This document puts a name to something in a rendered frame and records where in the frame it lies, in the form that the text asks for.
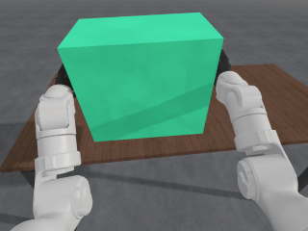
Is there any table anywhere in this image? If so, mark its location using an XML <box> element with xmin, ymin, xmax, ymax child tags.
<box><xmin>0</xmin><ymin>64</ymin><xmax>308</xmax><ymax>231</ymax></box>

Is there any robot left upper arm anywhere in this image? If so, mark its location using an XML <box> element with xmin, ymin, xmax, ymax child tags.
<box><xmin>11</xmin><ymin>175</ymin><xmax>93</xmax><ymax>231</ymax></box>

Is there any robot right forearm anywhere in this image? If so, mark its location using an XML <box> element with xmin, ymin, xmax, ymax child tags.
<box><xmin>216</xmin><ymin>71</ymin><xmax>298</xmax><ymax>190</ymax></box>

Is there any robot right upper arm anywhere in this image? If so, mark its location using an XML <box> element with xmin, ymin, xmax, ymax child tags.
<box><xmin>237</xmin><ymin>154</ymin><xmax>308</xmax><ymax>231</ymax></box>

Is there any right robot hand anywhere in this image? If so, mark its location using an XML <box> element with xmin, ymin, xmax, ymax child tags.
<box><xmin>214</xmin><ymin>49</ymin><xmax>232</xmax><ymax>87</ymax></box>

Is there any robot left forearm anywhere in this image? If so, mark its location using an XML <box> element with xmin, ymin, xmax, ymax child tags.
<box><xmin>33</xmin><ymin>84</ymin><xmax>82</xmax><ymax>217</ymax></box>

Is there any left robot hand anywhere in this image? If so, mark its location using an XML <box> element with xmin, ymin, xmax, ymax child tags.
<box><xmin>55</xmin><ymin>63</ymin><xmax>76</xmax><ymax>98</ymax></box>

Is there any carton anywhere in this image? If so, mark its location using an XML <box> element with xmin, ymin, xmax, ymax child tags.
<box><xmin>57</xmin><ymin>13</ymin><xmax>224</xmax><ymax>142</ymax></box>

